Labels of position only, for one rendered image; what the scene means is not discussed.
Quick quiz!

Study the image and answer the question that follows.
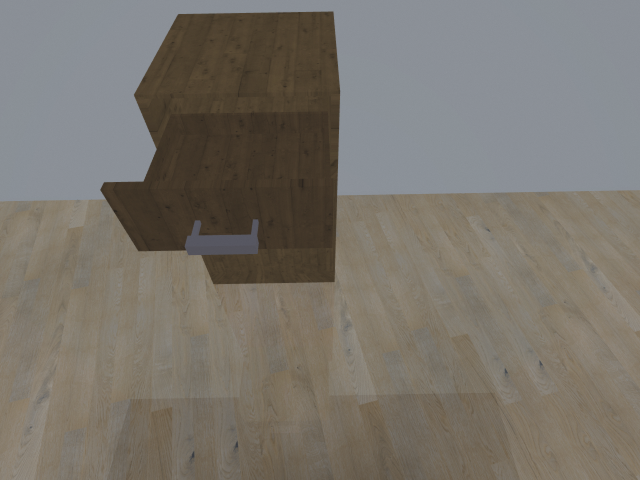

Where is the cabinet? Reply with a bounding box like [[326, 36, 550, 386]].
[[134, 11, 340, 284]]

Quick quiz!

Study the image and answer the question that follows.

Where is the drawer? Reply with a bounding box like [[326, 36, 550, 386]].
[[100, 111, 334, 251]]

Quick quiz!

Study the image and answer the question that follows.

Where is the handle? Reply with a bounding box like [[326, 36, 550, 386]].
[[185, 219, 259, 255]]

